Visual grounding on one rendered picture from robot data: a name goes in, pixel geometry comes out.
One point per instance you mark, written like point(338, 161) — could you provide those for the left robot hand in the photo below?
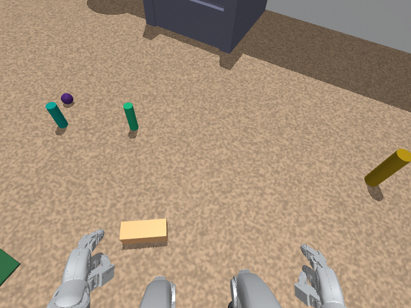
point(80, 264)

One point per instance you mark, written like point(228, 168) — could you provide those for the left robot arm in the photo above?
point(71, 294)

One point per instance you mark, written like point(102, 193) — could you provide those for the right robot hand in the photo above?
point(325, 287)

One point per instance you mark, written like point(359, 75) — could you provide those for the armchair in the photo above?
point(218, 23)

